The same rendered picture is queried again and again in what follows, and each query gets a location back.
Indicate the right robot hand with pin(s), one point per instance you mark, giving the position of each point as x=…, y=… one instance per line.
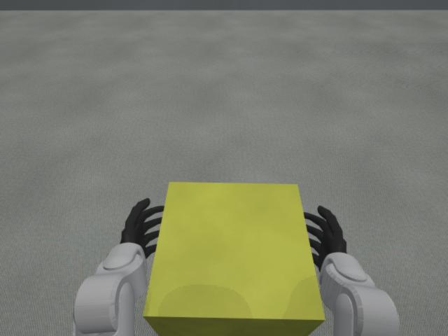
x=331, y=236

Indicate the right robot forearm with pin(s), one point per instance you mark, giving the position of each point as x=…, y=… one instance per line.
x=359, y=308

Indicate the left robot forearm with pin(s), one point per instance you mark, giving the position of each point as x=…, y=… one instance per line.
x=104, y=303

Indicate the carton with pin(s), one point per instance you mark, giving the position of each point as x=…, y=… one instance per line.
x=233, y=259

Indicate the left robot hand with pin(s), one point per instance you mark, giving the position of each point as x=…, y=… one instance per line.
x=135, y=227

